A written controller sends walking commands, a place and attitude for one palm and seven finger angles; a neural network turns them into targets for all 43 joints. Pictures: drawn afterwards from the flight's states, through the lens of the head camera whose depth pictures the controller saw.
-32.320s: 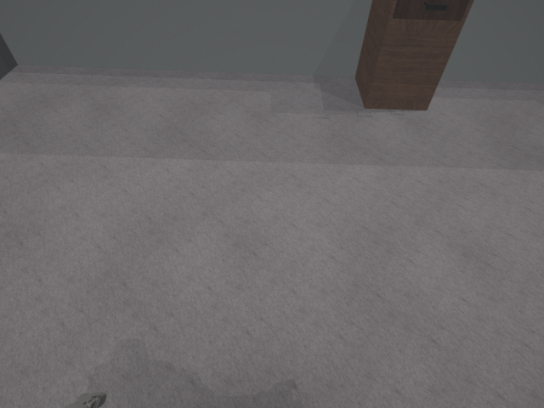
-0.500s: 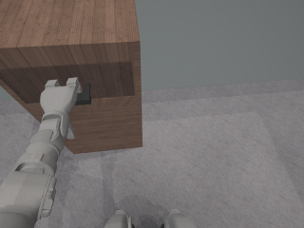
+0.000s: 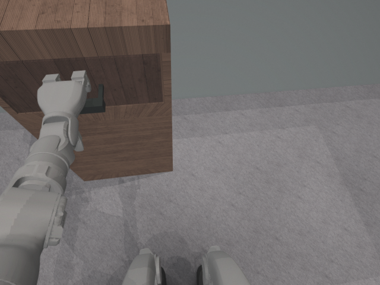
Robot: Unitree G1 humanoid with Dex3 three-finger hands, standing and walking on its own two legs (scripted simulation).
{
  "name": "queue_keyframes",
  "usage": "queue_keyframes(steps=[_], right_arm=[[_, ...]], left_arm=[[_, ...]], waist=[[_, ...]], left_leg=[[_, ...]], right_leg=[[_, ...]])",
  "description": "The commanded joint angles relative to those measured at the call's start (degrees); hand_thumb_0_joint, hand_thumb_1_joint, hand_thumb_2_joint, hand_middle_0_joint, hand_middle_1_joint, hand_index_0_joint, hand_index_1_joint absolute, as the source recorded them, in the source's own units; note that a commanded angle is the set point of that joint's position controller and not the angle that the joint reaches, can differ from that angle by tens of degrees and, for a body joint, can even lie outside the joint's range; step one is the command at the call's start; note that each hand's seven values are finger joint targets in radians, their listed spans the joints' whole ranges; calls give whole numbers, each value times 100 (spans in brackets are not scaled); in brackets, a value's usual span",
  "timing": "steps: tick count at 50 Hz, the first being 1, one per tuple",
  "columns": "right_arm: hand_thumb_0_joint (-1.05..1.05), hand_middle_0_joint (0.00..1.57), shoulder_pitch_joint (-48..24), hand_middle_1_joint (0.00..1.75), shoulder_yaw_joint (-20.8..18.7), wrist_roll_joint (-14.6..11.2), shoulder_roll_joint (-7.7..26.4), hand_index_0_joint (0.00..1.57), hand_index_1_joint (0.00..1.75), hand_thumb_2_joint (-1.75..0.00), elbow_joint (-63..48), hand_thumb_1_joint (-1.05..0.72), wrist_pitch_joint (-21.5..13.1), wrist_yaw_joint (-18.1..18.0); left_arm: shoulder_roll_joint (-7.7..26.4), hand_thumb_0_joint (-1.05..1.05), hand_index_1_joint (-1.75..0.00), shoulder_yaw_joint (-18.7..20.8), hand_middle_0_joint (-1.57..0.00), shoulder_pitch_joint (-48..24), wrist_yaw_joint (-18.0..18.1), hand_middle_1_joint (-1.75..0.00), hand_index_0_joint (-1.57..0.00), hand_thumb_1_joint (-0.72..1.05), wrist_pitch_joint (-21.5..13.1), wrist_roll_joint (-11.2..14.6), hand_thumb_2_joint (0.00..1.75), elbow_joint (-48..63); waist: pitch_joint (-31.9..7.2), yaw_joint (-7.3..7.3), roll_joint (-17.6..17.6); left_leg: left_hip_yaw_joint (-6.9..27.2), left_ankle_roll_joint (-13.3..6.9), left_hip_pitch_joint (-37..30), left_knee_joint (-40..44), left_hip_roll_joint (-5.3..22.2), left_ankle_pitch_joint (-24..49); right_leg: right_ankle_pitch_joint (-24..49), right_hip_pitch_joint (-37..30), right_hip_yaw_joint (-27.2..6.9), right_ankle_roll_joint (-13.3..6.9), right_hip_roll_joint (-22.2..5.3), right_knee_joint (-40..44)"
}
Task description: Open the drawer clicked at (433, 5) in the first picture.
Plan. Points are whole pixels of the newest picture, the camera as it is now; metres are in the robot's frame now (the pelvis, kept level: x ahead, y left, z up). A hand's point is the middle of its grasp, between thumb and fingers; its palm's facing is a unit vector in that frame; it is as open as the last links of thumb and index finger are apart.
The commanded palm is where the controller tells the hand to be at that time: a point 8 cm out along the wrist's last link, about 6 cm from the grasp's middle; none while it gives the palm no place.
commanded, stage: lower the fingers behind the handle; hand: left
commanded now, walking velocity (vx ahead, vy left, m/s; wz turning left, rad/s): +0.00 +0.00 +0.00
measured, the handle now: (82, 98) +0.55 +0.23 -0.01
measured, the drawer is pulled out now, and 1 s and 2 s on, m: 0.00 0.00 0.00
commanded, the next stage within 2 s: lift the fingers back up to retry in 0.42 s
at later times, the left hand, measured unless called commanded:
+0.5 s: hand (73, 115) +0.49 +0.24 +0.00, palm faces -0.03 +0.01 -1.00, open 13.8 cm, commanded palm +0.48 +0.23 +0.02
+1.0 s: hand (65, 107) +0.49 +0.24 +0.03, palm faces -0.05 -0.04 -1.00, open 13.8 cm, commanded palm +0.48 +0.23 +0.09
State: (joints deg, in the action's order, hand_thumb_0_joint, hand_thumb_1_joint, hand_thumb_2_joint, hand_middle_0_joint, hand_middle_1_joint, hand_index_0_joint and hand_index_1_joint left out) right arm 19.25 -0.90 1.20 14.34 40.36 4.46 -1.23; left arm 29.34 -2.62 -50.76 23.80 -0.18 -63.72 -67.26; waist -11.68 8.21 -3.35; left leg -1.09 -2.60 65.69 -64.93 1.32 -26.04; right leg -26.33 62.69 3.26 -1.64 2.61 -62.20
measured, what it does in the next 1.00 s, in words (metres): stands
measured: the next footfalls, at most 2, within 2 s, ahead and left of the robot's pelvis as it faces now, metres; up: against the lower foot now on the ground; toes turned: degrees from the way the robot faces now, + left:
none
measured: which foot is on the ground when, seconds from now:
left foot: down 0.00-1.00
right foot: down 0.00-1.00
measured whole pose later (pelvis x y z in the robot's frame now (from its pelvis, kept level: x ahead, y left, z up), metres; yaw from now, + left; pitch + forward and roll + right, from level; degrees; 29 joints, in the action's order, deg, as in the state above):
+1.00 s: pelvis +0.01 +0.01 +0.03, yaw +0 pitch +24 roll -3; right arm 21.5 -1.8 0.7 14.0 41.6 4.4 -1.9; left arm 28.4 -1.2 -44.7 22.2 -2.1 -61.9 -60.5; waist -9.7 7.4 -3.3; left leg -1.2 -2.8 56.2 -56.2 1.1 -23.7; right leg -23.3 52.7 2.7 -1.1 2.8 -52.4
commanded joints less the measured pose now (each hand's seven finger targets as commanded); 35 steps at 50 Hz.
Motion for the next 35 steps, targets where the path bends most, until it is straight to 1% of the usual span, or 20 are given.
queue_keyframes(steps=[1, 3, 4, 7, 9, 10, 11, 15, 17, 19, 23, 24, 26, 27, 28, 29, 30, 31, 32, 35], right_arm=[[0, 20, 863, 30, -310, -6, 978, 20, 30, -90, -267, -90, -127, -61], [0, 20, 868, 30, -329, -5, 983, 20, 30, -90, -306, -90, -157, -67], [0, 20, 884, 30, -336, -3, 985, 20, 30, -90, -301, -90, -167, -60], [0, 20, 885, 30, -321, -28, 982, 20, 30, -90, -333, -90, -180, -77], [0, 20, 896, 30, -296, -44, 1003, 20, 30, -90, -303, -90, -183, -86], [0, 20, 886, 30, -298, -46, 997, 20, 30, -90, -317, -90, -199, -94], [0, 20, 882, 30, -286, -50, 1010, 20, 30, -90, -302, -90, -203, -97], [0, 20, 884, 30, -234, -73, 1021, 20, 30, -90, -309, -90, -238, -133], [0, 20, 874, 30, -236, -71, 1015, 20, 30, -90, -315, -90, -275, -134], [0, 20, 899, 30, -230, -57, 1030, 20, 30, -90, -316, -90, -275, -138], [0, 20, 886, 30, -237, -61, 1000, 20, 30, -90, -355, -90, -277, -136], [0, 20, 883, 30, -245, -63, 1006, 20, 30, -90, -348, -90, -272, -129], [0, 20, 897, 30, -228, -70, 1027, 20, 30, -90, -329, -90, -276, -144], [0, 20, 892, 30, -242, -72, 1021, 20, 30, -90, -364, -90, -281, -147], [0, 20, 907, 30, -251, -68, 1034, 20, 30, -90, -360, -90, -270, -150], [0, 20, 922, 30, -264, -64, 1028, 20, 30, -90, -366, -90, -256, -150], [0, 20, 939, 30, -280, -79, 1003, 20, 30, -90, -367, -90, -253, -151], [0, 20, 954, 30, -285, -79, 1004, 20, 30, -90, -342, -90, -249, -158], [0, 20, 944, 30, -285, -82, 1007, 20, 30, -90, -333, -90, -248, -163], [0, 20, 975, 30, -295, -76, 999, 20, 30, -90, -305, -90, -236, -181]], left_arm=[[839, 0, -120, 17, -30, -1290, -261, -120, -30, -50, -41, 16, 30, 154], [865, 0, -120, 36, -30, -1493, -237, -120, -30, -50, -65, 23, 30, 377], [975, 0, -120, 153, -30, -1454, -238, -120, -30, -50, -65, 64, 30, 438], [994, 0, -120, 126, -30, -1508, -238, -120, -30, -50, -41, 79, 30, 532], [1115, 0, -120, 183, -30, -1590, -236, -120, -30, -50, 12, 87, 30, 444], [1047, 0, -120, 107, -30, -1705, -225, -120, -30, -50, 14, 88, 30, 525], [1212, 0, -120, 233, -30, -1626, -218, -120, -30, -50, 29, 93, 30, 477], [1264, 0, -120, 166, -30, -1821, -247, -120, -30, -50, 82, 102, 30, 325], [1277, 0, -120, 174, -30, -1864, -264, -120, -30, -50, 67, 111, 30, 370], [1436, 0, -120, 311, -30, -1823, -299, -120, -30, -50, 39, 135, 30, 419], [1225, 0, -120, 179, -30, -1626, -325, -120, -30, -50, -29, 88, 30, 457], [1247, 0, -120, 244, -30, -1572, -318, -120, -30, -50, -23, 110, 30, 413], [1369, 0, -120, 260, -30, -1709, -293, -120, -30, -50, -24, 85, 30, 406], [1357, 0, -120, 252, -30, -1789, -280, -120, -30, -50, -31, 107, 30, 594], [1561, 0, -120, 407, -30, -1821, -251, -120, -30, -50, -35, 92, 30, 748], [1558, 0, -120, 418, -30, -1906, -235, -120, -30, -50, -29, 111, 30, 885], [1417, 0, -120, 306, -30, -1938, -222, -120, -30, -50, -12, 101, 30, 951], [1430, 0, -120, 320, -30, -2014, -200, -120, -30, -50, -10, 104, 30, 987], [1494, 0, -120, 354, -30, -2105, -173, -120, -30, -50, -16, 107, 30, 1114], [1668, 0, -120, 520, -30, -2158, -130, -120, -30, -50, -33, 186, 30, 1328]], waist=[[-1617, 206, 223], [-1794, 213, 137], [-1901, 168, 109], [-1961, 176, 127], [-1876, 194, 173], [-1894, 227, 56], [-1896, 171, 119], [-1720, 269, 187], [-1768, 252, 90], [-1967, 211, 105], [-1868, 159, -16], [-1827, 161, 102], [-1772, 199, 118], [-1926, 171, 68], [-2124, 98, -35], [-2251, 89, -143], [-2271, 126, -223], [-2219, 142, -201], [-2267, 124, -285], [-2483, 82, -246]], left_leg=[[261, -73, -1405, 531, -139, 849], [282, -79, -1452, 508, -128, 752], [275, -79, -1502, 506, -121, 804], [294, -83, -1488, 513, -124, 680], [326, -78, -1430, 542, -118, 580], [306, -81, -1431, 539, -123, 504], [296, -85, -1391, 548, -127, 431], [325, -95, -1208, 574, -142, 196], [278, -106, -1178, 534, -149, 200], [295, -106, -1232, 517, -140, 342], [302, -80, -1339, 547, -139, 371], [314, -86, -1345, 551, -128, 406], [326, -88, -1217, 548, -127, 288], [297, -98, -1294, 558, -139, 333], [301, -81, -1444, 609, -138, 400], [329, -71, -1655, 658, -129, 537], [348, -65, -1831, 712, -129, 590], [366, -59, -1915, 761, -119, 582], [382, -52, -2032, 816, -116, 614], [353, -73, -2278, 939, -122, 869]], right_leg=[[764, -550, -164, -11, 131, 799], [646, -502, -171, -10, 121, 763], [679, -557, -169, -16, 121, 750], [575, -542, -175, -1, 126, 755], [487, -502, -169, -1, 119, 749], [436, -460, -179, 11, 113, 761], [385, -512, -187, 10, 109, 781], [206, -446, -181, 22, 102, 792], [225, -486, -208, 25, 92, 799], [329, -586, -213, 19, 94, 764], [323, -459, -181, 7, 107, 767], [348, -453, -165, 3, 110, 766], [273, -442, -167, 15, 102, 751], [314, -566, -204, 21, 104, 796], [350, -666, -205, 11, 103, 810], [438, -694, -186, -2, 111, 815], [464, -676, -172, 4, 121, 872], [455, -680, -163, 7, 120, 927], [471, -715, -164, 4, 124, 967], [687, -1104, -194, 19, 129, 1132]])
